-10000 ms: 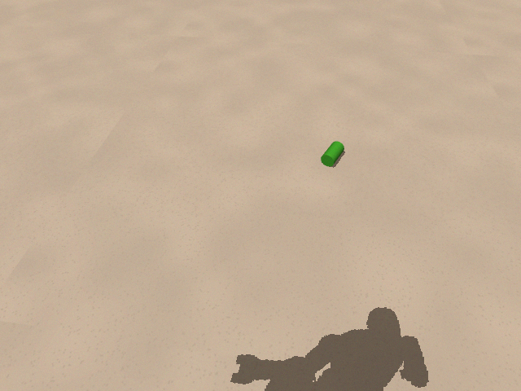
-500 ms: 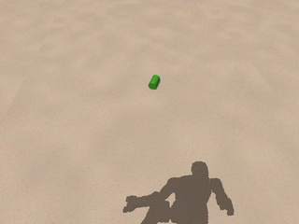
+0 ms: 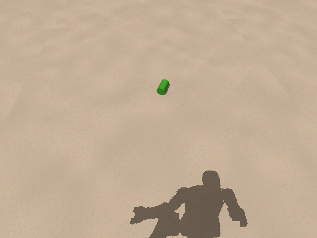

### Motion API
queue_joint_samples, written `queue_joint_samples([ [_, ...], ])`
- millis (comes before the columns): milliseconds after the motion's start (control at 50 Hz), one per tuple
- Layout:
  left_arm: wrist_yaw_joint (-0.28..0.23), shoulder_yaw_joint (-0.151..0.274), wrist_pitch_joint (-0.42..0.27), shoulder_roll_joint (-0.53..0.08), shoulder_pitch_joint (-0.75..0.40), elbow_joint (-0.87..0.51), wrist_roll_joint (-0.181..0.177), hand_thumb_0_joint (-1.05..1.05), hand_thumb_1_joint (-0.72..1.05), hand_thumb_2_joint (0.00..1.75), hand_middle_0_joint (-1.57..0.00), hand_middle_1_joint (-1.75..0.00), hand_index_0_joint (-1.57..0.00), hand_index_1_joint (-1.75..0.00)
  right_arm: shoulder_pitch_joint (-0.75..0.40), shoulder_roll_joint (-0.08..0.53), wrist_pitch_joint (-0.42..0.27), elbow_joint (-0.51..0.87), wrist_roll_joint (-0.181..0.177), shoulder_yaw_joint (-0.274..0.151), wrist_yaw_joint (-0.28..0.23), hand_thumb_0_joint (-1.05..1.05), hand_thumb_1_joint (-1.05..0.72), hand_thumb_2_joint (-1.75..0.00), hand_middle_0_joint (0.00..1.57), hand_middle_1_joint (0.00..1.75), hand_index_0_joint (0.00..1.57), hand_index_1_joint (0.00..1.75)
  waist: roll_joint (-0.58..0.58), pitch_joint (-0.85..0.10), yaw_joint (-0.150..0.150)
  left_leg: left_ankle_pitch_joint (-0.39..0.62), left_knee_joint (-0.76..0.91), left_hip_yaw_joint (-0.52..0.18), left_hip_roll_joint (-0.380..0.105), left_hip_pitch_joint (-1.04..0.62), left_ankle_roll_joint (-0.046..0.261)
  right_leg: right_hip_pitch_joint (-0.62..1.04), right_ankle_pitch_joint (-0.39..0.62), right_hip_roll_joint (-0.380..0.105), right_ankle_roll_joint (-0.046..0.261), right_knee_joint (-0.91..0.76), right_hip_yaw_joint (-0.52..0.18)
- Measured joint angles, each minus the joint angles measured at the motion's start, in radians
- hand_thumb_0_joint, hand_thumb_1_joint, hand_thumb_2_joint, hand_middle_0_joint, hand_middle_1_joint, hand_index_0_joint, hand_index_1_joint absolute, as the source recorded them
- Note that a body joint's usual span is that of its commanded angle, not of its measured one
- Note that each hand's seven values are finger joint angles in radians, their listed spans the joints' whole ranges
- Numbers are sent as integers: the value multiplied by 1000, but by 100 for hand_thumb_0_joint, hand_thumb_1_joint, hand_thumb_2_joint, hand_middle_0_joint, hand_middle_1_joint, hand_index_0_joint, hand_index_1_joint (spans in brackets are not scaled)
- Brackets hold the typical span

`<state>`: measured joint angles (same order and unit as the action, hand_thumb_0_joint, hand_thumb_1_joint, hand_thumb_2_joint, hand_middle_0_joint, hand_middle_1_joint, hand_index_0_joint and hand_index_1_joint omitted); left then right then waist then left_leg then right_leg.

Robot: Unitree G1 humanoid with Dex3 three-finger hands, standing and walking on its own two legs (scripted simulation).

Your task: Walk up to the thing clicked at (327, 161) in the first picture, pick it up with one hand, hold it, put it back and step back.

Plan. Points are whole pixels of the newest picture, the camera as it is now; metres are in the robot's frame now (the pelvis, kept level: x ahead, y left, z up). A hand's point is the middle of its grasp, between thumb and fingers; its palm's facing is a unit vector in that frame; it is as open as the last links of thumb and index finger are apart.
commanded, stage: stand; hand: left
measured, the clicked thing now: (163, 87) +1.47 +0.01 -0.74
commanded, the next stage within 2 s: walk up in 0.52 s
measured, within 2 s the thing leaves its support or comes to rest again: neither
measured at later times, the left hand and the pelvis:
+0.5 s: hand out of the picture +0.07 +0.26 -0.16, palm faces -0.03 -0.94 -0.34, open 7.3 cm; pelvis +0.00 +0.00 +0.00, yaw +0 degrees
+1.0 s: hand (48, 231) +0.16 +0.33 -0.15, palm faces +0.29 -0.92 -0.27, open 7.4 cm; pelvis +0.12 +0.03 -0.01, yaw +21 degrees
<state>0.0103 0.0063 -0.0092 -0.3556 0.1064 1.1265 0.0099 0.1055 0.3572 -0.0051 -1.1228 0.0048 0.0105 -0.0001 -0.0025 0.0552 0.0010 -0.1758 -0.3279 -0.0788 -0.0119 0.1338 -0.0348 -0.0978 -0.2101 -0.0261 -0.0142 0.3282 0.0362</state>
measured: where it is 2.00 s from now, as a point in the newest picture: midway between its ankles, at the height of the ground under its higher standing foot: (174, 170)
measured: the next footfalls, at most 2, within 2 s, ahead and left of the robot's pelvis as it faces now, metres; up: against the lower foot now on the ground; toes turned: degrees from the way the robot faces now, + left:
left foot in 0.76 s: +0.13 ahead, +0.18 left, +0.00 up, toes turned +18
right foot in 1.20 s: +0.44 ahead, -0.11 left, +0.00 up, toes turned +26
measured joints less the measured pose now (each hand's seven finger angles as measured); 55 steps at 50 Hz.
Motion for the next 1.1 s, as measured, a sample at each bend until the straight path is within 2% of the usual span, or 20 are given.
queue_joint_samples([
  [520, -1, 4, 2, 1, 10, -1, 3, 1, 91, 90, -20, -30, -21, -30, 1, -2, 2, 9, 1, -2, -1, 0, -91, -90, 21, 29, 21, 30, 1, 2, 1, -5, -2, 4, 4, -7, 6, 9, -1, -4, -5, -6, -3],
  [580, 43, 55, 12, -9, 6, -64, 31, 1, 91, 90, -20, -30, -21, -30, 69, 8, -10, 50, -2, -32, 21, 0, -91, -90, 21, 30, 21, 30, 0, -10, -7, -79, -109, -41, 12, 59, 25, -18, -128, -11, 20, 79, 56],
  [620, 62, 81, 3, -29, 3, -127, 37, 1, 91, 90, -20, -30, -21, -30, 119, 16, -2, 58, 8, -47, 28, 0, -91, -90, 21, 30, 21, 30, 25, -19, -3, -137, -265, 22, 6, 146, 31, -10, -87, -40, 22, 85, 112],
  [660, 73, 102, 0, -46, 0, -177, 43, 1, 91, 90, -20, -30, -21, -30, 153, 29, 4, 53, 14, -59, 41, 1, -91, -90, 21, 30, 21, 30, 51, -19, 18, -198, -395, 97, -12, 222, 29, 15, -101, -66, 20, 89, 154],
  [700, 84, 118, 2, -67, 7, -208, 52, 1, 91, 90, -20, -30, -21, -30, 176, 50, 0, 64, 14, -72, 56, 1, -91, -90, 21, 30, 21, 30, 73, -16, 34, -208, -411, 141, -33, 255, 36, 47, -134, -87, 16, 93, 183],
  [740, 93, 131, 17, -93, 15, -221, 58, 1, 91, 90, -20, -30, -21, -30, 201, 77, -20, 92, 12, -90, 62, 1, -91, -90, 21, 30, 21, 30, 94, -13, 35, -155, -324, 168, -43, 237, 46, 61, -194, -115, 23, 156, 203],
  [760, 97, 136, 26, -103, 24, -230, 59, 1, 91, 90, -20, -30, -21, -30, 215, 101, -36, 113, 15, -102, 59, 1, -90, -90, 21, 30, 21, 30, 94, -15, 32, -131, -267, 162, -38, 214, 58, 38, -234, -127, 41, 251, 195],
  [780, 98, 142, 38, -113, 28, -235, 61, 1, 91, 90, -20, -30, -21, -30, 221, 122, -49, 132, 21, -116, 46, 1, -90, -90, 21, 30, 21, 30, 98, -10, 21, -60, -281, 159, -26, 218, 61, -12, -282, -133, 54, 395, 151],
  [820, 101, 144, 67, -135, 18, -233, 63, 1, 91, 90, -20, -30, -21, -30, 224, 126, -55, 153, 17, -130, 17, 1, -91, -90, 21, 30, 21, 30, 134, -3, -3, -74, -332, 156, 10, 220, 59, -135, -293, -93, 56, 665, 12],
  [860, 113, 130, 74, -149, 7, -243, 53, 1, 91, 90, -20, -30, -20, -30, 231, 112, -49, 155, 7, -116, 1, 0, -91, -90, 21, 30, 21, 30, 164, -1, -11, -76, -287, 143, 33, 180, 66, -241, -264, -51, 42, 798, -60],
  [900, 123, 116, 68, -148, 4, -260, 44, 1, 91, 90, -19, -30, -20, -30, 241, 100, -51, 156, 6, -97, -9, 1, -91, -90, 21, 29, 21, 30, 174, -3, -10, -60, -221, 121, 40, 131, 64, -319, -220, -44, 22, 800, -74],
  [1000, 147, 96, 68, -134, 14, -300, 43, 1, 91, 90, -20, -30, -20, -30, 264, 80, -79, 166, 7, -67, -15, 1, -90, -90, 21, 30, 21, 30, 162, -22, -11, -52, -123, 36, 31, 54, 50, -435, -108, -65, -19, 679, -114],
  [1100, 159, 102, 75, -141, 41, -312, 44, 1, 91, 90, -20, -30, -20, -30, 260, 78, -93, 184, 11, -59, -15, 1, -90, -90, 21, 30, 21, 30, 146, -43, 1, -106, -119, -35, 4, 18, 21, -460, -79, -94, -32, 535, -147],
])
